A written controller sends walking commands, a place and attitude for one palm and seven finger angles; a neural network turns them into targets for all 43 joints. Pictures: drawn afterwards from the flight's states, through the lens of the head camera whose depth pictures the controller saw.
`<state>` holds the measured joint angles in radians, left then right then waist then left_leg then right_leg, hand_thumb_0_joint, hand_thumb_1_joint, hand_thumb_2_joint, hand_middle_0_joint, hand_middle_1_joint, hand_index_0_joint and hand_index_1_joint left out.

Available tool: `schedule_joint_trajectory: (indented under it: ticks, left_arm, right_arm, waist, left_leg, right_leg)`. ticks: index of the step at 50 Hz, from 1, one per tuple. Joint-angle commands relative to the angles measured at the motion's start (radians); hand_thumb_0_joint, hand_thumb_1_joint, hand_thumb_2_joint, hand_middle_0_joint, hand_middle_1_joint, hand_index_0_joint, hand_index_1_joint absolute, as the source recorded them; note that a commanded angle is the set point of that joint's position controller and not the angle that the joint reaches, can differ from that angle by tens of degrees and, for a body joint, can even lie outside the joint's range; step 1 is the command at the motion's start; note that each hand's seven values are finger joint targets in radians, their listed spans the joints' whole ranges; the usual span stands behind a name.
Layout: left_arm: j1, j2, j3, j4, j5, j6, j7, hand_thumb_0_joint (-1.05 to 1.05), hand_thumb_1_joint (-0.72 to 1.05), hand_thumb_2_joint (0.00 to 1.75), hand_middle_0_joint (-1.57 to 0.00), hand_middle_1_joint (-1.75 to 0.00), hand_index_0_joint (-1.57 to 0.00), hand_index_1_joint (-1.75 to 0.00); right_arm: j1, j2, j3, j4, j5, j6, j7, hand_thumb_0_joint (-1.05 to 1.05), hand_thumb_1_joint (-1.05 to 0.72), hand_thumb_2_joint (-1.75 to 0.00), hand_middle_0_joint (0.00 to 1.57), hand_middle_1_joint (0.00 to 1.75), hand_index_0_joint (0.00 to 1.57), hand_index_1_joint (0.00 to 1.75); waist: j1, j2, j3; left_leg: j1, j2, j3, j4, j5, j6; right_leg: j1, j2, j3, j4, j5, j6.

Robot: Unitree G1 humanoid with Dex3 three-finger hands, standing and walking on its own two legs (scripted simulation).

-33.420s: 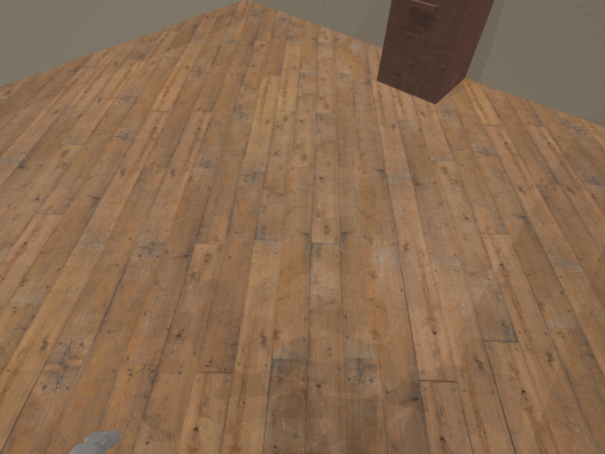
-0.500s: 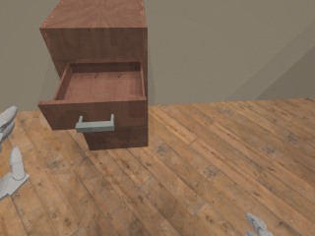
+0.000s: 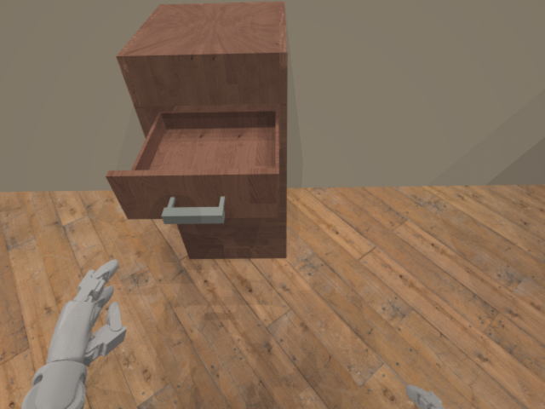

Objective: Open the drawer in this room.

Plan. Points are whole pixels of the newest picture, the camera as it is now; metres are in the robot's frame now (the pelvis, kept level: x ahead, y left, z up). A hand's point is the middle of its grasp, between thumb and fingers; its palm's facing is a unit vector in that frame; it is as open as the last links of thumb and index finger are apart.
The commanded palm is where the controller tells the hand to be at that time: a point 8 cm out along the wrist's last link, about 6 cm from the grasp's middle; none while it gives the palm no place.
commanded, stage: let the arm hang, fingers relaxed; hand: left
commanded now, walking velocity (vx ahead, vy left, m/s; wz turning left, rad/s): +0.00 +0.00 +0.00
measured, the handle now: (195, 208) +0.55 +0.21 -0.07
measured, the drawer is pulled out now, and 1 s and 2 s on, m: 0.30 0.30 0.30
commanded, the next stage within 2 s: look to check the result in 0.98 s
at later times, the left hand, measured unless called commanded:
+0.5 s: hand out of the picture -0.03 +0.20 -0.15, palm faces -0.01 -0.97 -0.24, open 7.3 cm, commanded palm none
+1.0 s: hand out of the picture +0.00 +0.18 -0.16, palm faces -0.02 -0.98 -0.19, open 7.4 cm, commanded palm none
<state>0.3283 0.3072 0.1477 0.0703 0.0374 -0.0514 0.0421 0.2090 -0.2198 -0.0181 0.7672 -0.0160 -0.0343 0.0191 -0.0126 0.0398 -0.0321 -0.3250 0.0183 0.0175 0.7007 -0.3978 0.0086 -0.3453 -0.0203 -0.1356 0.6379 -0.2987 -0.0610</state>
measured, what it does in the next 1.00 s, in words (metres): stands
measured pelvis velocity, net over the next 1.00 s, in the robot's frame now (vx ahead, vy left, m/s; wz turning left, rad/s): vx -0.01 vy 0.02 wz -0.07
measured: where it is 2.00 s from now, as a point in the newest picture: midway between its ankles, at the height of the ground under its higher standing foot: outside the picture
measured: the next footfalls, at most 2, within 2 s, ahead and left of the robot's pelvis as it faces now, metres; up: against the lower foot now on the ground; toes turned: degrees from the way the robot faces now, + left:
none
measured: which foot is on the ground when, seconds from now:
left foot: down 0.00-1.00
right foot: down 0.00-1.00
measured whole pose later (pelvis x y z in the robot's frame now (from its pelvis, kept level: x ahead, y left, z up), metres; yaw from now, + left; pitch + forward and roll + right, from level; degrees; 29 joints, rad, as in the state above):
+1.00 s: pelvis -0.01 +0.02 +0.02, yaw -4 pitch -2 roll +0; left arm 0.28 0.12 0.03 1.14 0.01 0.01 0.03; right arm 0.36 -0.10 0.00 1.12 -0.02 0.01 -0.04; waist -0.01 0.01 0.06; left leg -0.14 0.03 0.09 0.41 -0.24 0.00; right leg -0.22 0.01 -0.06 0.40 -0.16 -0.04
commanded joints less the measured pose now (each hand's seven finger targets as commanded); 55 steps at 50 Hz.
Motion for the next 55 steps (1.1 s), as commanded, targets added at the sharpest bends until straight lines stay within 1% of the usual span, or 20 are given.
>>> schedule_joint_trajectory:
  ticks: [1,2,3,4,5,7,9,11,12,14,23,27,33,36,39,44,47,52,54,55]
  left_arm:
    - [0.005,0.022,-0.065,0.328,0.0,0.06,-0.023,0.0,0.9,0.9,-0.2,-0.3,-0.2,-0.3]
    - [-0.016,0.016,-0.071,0.386,-0.001,0.063,-0.022,0.0,0.9,0.9,-0.2,-0.3,-0.2,-0.3]
    - [-0.04,0.028,-0.068,0.454,-0.004,0.064,-0.023,0.0,0.9,0.9,-0.2,-0.3,-0.2,-0.3]
    - [-0.051,0.036,-0.071,0.519,-0.009,0.067,-0.023,0.0,0.9,0.9,-0.2,-0.3,-0.2,-0.3]
    - [-0.056,0.025,-0.077,0.588,-0.015,0.065,-0.024,0.0,0.9,0.9,-0.2,-0.3,-0.2,-0.3]
    - [-0.043,0.019,-0.086,0.7,-0.02,0.06,-0.025,0.0,0.9,0.9,-0.2,-0.3,-0.2,-0.3]
    - [-0.024,-0.007,-0.079,0.778,-0.016,0.054,-0.02,0.0,0.9,0.9,-0.2,-0.3,-0.2,-0.3]
    - [-0.026,-0.01,-0.088,0.836,-0.022,0.054,-0.021,0.0,0.9,0.9,-0.2,-0.3,-0.2,-0.3]
    - [-0.03,-0.012,-0.093,0.862,-0.023,0.054,-0.021,0.0,0.9,0.9,-0.2,-0.3,-0.2,-0.3]
    - [-0.026,-0.016,-0.101,0.909,-0.024,0.052,-0.02,0.0,0.9,0.9,-0.2,-0.3,-0.2,-0.3]
    - [0.003,-0.046,-0.116,1.028,-0.027,0.053,-0.009,0.0,0.9,0.9,-0.2,-0.3,-0.2,-0.3]
    - [0.014,-0.057,-0.115,1.044,-0.027,0.052,-0.006,0.0,0.9,0.9,-0.2,-0.3,-0.2,-0.3]
    - [0.019,-0.079,-0.112,1.05,-0.024,0.052,-0.002,0.0,0.9,0.9,-0.2,-0.3,-0.2,-0.3]
    - [0.017,-0.085,-0.11,1.048,-0.023,0.051,-0.001,0.0,0.9,0.9,-0.2,-0.3,-0.2,-0.3]
    - [0.022,-0.088,-0.11,1.048,-0.022,0.052,0.0,0.0,0.9,0.9,-0.2,-0.3,-0.2,-0.3]
    - [0.02,-0.092,-0.107,1.043,-0.022,0.05,-0.001,0.0,0.9,0.9,-0.2,-0.3,-0.2,-0.3]
    - [0.016,-0.092,-0.107,1.042,-0.024,0.048,-0.003,0.0,0.9,0.9,-0.2,-0.3,-0.2,-0.3]
    - [0.014,-0.096,-0.109,1.048,-0.025,0.049,-0.003,0.0,0.9,0.9,-0.2,-0.3,-0.2,-0.3]
    - [0.021,-0.098,-0.109,1.05,-0.024,0.046,-0.001,0.0,0.9,0.9,-0.2,-0.3,-0.2,-0.3]
    - [0.017,-0.097,-0.11,1.051,-0.025,0.047,-0.002,0.0,0.9,0.9,-0.2,-0.3,-0.2,-0.3]
  right_arm:
    - [0.063,-0.088,-0.029,-0.044,-0.017,0.025,-0.009,0.0,-0.9,-0.9,0.2,0.3,0.2,0.3]
    - [0.036,-0.092,-0.024,-0.031,-0.02,0.029,-0.017,0.0,-0.9,-0.9,0.2,0.3,0.2,0.3]
    - [0.039,-0.077,-0.018,-0.01,-0.016,0.027,-0.023,0.0,-0.9,-0.9,0.2,0.3,0.2,0.3]
    - [0.035,-0.082,-0.012,0.009,-0.013,0.029,-0.028,0.0,-0.9,-0.9,0.2,0.3,0.2,0.3]
    - [0.025,-0.082,-0.008,0.034,-0.012,0.031,-0.035,0.0,-0.9,-0.9,0.2,0.3,0.2,0.3]
    - [0.03,-0.08,0.0,0.077,-0.005,0.032,-0.046,0.0,-0.9,-0.9,0.2,0.3,0.2,0.3]
    - [0.064,-0.054,-0.001,0.116,-0.004,0.034,-0.055,0.0,-0.9,-0.9,0.2,0.3,0.2,0.3]
    - [0.091,-0.036,0.0,0.155,-0.002,0.04,-0.056,0.0,-0.9,-0.9,0.2,0.3,0.2,0.3]
    - [0.105,-0.032,0.001,0.173,-0.002,0.042,-0.057,0.0,-0.9,-0.9,0.2,0.3,0.2,0.3]
    - [0.132,-0.028,-0.001,0.202,0.002,0.047,-0.058,0.0,-0.9,-0.9,0.2,0.3,0.2,0.3]
    - [0.213,0.002,0.003,0.301,0.002,0.05,-0.059,0.0,-0.9,-0.9,0.2,0.3,0.2,0.3]
    - [0.229,0.019,0.004,0.32,0.001,0.044,-0.06,0.0,-0.9,-0.9,0.2,0.3,0.2,0.3]
    - [0.233,0.041,0.003,0.333,0.001,0.039,-0.063,0.0,-0.9,-0.9,0.2,0.3,0.2,0.3]
    - [0.239,0.047,0.001,0.334,0.0,0.04,-0.063,0.0,-0.9,-0.9,0.2,0.3,0.2,0.3]
    - [0.238,0.051,-0.001,0.332,0.001,0.041,-0.063,0.0,-0.9,-0.9,0.2,0.3,0.2,0.3]
    - [0.244,0.051,-0.003,0.331,0.001,0.039,-0.064,0.0,-0.9,-0.9,0.2,0.3,0.2,0.3]
    - [0.245,0.051,0.0,0.332,0.0,0.034,-0.065,0.0,-0.9,-0.9,0.2,0.3,0.2,0.3]
    - [0.239,0.047,0.0,0.335,0.001,0.035,-0.067,0.0,-0.9,-0.9,0.2,0.3,0.2,0.3]
    - [0.238,0.045,-0.003,0.333,0.003,0.034,-0.067,0.0,-0.9,-0.9,0.2,0.3,0.2,0.3]
    - [0.237,0.044,-0.001,0.335,0.002,0.034,-0.067,0.0,-0.9,-0.9,0.2,0.3,0.2,0.3]
  waist:
    - [-0.01,-0.195,0.019]
    - [0.006,-0.141,0.014]
    - [0.003,-0.03,0.0]
    - [0.008,0.041,0.017]
    - [0.014,0.065,0.022]
    - [0.023,0.067,-0.002]
    - [0.017,0.07,-0.023]
    - [0.014,0.107,-0.004]
    - [0.012,0.095,0.016]
    - [0.01,0.01,0.057]
    - [0.006,-0.058,0.126]
    - [0.009,-0.047,0.116]
    - [0.012,-0.025,0.146]
    - [0.01,-0.036,0.156]
    - [0.01,-0.013,0.176]
    - [0.006,-0.032,0.152]
    - [0.006,-0.015,0.131]
    - [0.006,-0.013,0.148]
    - [0.005,-0.031,0.127]
    - [0.005,-0.016,0.133]
  left_leg:
    - [0.096,0.042,-0.058,-0.153,0.343,0.044]
    - [0.086,0.067,-0.065,-0.163,0.36,0.046]
    - [0.081,0.065,-0.062,-0.189,0.398,0.04]
    - [0.075,0.084,-0.08,-0.226,0.406,0.043]
    - [0.06,0.098,-0.083,-0.253,0.397,0.049]
    - [0.071,0.083,-0.053,-0.262,0.341,0.035]
    - [0.12,0.076,-0.034,-0.272,0.291,0.023]
    - [0.117,0.074,-0.028,-0.294,0.232,0.022]
    - [0.11,0.076,-0.029,-0.309,0.208,0.021]
    - [0.129,0.082,-0.03,-0.324,0.203,0.022]
    - [0.128,0.078,-0.023,-0.37,0.143,0.028]
    - [0.131,0.079,-0.022,-0.38,0.156,0.029]
    - [0.111,0.081,-0.023,-0.392,0.145,0.029]
    - [0.106,0.081,-0.021,-0.391,0.134,0.03]
    - [0.106,0.08,-0.02,-0.392,0.123,0.03]
    - [0.116,0.084,-0.021,-0.389,0.132,0.032]
    - [0.118,0.087,-0.024,-0.39,0.164,0.031]
    - [0.12,0.088,-0.025,-0.396,0.165,0.03]
    - [0.143,0.091,-0.025,-0.39,0.182,0.03]
    - [0.14,0.092,-0.02,-0.39,0.185,0.03]
  right_leg:
    - [0.036,-0.13,0.177,-0.112,0.337,-0.011]
    - [0.061,-0.107,0.176,-0.141,0.302,0.015]
    - [0.112,-0.1,0.164,-0.129,0.312,0.019]
    - [0.118,-0.074,0.153,-0.119,0.258,0.022]
    - [0.149,-0.062,0.15,-0.14,0.226,0.021]
    - [0.214,-0.071,0.175,-0.192,0.246,0.009]
    - [0.224,-0.081,0.184,-0.238,0.27,-0.002]
    - [0.225,-0.085,0.182,-0.276,0.226,-0.003]
    - [0.216,-0.084,0.181,-0.291,0.19,-0.005]
    - [0.185,-0.08,0.179,-0.322,0.158,-0.004]
    - [0.137,-0.076,0.184,-0.375,0.02,0.004]
    - [0.144,-0.074,0.175,-0.357,0.05,0.006]
    - [0.13,-0.068,0.173,-0.342,0.064,0.007]
    - [0.118,-0.066,0.177,-0.342,0.053,0.009]
    - [0.092,-0.063,0.179,-0.342,0.04,0.009]
    - [0.102,-0.062,0.177,-0.336,0.058,0.009]
    - [0.132,-0.064,0.174,-0.323,0.107,0.008]
    - [0.126,-0.064,0.174,-0.322,0.11,0.009]
    - [0.125,-0.061,0.175,-0.321,0.121,0.009]
    - [0.13,-0.066,0.171,-0.322,0.129,0.01]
